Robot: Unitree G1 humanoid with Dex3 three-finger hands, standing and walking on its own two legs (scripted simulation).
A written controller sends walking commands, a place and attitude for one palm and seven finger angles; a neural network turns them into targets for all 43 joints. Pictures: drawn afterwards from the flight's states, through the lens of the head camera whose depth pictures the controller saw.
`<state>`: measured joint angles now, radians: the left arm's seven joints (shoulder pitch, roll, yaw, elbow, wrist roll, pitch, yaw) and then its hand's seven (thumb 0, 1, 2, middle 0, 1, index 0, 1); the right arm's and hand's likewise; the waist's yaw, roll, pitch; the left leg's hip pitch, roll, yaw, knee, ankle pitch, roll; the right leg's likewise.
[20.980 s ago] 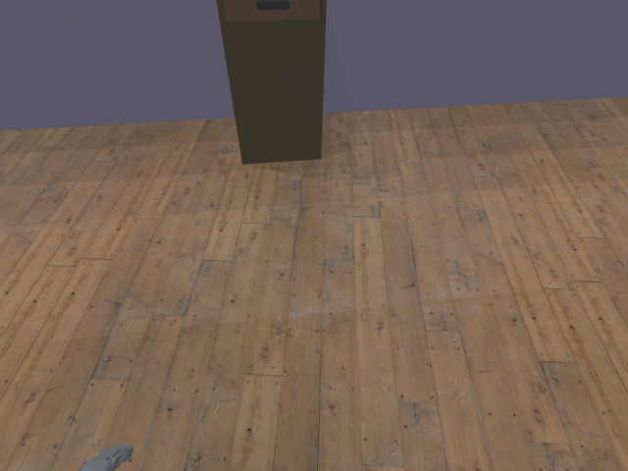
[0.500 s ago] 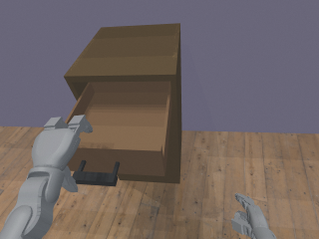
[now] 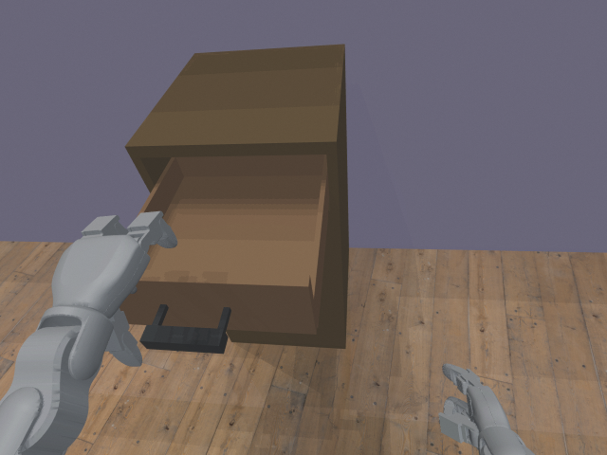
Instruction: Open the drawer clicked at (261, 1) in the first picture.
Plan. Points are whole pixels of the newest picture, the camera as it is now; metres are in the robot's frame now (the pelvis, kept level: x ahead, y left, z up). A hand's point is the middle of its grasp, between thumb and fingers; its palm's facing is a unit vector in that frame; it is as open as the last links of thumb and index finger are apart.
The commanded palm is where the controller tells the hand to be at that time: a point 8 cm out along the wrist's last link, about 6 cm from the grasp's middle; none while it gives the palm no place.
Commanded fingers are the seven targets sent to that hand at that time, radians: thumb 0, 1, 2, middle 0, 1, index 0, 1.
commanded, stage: draw the hand back to the body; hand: left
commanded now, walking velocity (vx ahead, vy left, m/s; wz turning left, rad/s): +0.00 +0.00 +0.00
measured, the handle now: (189, 325) +0.28 +0.24 -0.01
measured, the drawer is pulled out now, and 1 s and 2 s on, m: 0.29 0.29 0.29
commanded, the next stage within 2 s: step back with the hand held close in 1.56 s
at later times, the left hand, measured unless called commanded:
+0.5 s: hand (131, 313) +0.22 +0.24 +0.13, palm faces +0.07 -0.04 -1.00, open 13.8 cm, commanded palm +0.18 +0.25 +0.19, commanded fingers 0.00 -0.50 0.30 -0.30 -1.20 -0.30 -1.20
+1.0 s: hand (121, 302) +0.20 +0.21 +0.18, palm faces +0.40 -0.83 -0.39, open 11.8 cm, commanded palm +0.15 +0.26 +0.18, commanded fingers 0.00 0.31 0.64 -0.24 -0.68 -0.24 -0.68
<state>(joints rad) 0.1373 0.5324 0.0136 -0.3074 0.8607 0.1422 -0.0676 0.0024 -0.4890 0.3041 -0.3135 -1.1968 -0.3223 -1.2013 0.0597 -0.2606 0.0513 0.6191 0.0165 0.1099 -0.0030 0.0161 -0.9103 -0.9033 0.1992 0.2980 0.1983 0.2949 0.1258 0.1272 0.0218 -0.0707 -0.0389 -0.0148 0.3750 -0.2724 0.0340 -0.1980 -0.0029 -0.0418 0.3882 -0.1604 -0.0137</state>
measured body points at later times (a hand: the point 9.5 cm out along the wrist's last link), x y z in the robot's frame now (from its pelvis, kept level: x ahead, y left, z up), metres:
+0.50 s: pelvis +0.00 -0.01 +0.00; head +0.00 -0.06 +0.45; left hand +0.21 +0.24 +0.18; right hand +0.22 -0.21 -0.10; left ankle -0.04 +0.10 -0.74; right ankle +0.03 -0.11 -0.74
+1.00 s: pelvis +0.01 -0.02 +0.00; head +0.00 -0.04 +0.45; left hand +0.18 +0.26 +0.20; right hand +0.20 -0.23 -0.09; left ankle -0.04 +0.10 -0.74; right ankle +0.03 -0.11 -0.74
